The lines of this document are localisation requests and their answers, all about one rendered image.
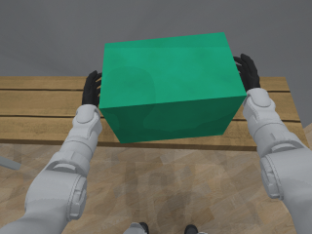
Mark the table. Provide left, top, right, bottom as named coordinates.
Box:
left=0, top=76, right=310, bottom=171

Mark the carton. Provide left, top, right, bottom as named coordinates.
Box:
left=98, top=32, right=247, bottom=143

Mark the left robot forearm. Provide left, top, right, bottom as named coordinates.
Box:
left=24, top=104, right=102, bottom=212

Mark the robot left hand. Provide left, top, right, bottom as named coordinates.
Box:
left=81, top=70, right=102, bottom=108

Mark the right robot forearm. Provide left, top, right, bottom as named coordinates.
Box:
left=242, top=88, right=312, bottom=159

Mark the robot left foot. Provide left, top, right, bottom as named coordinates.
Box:
left=139, top=222, right=149, bottom=234

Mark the right robot upper arm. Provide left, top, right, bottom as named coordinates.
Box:
left=259, top=147, right=312, bottom=234

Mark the robot right hand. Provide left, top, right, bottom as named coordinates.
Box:
left=233, top=54, right=261, bottom=92

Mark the left robot upper arm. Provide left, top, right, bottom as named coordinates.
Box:
left=0, top=170, right=88, bottom=234

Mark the left robot shin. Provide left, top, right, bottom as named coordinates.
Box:
left=129, top=222, right=144, bottom=230

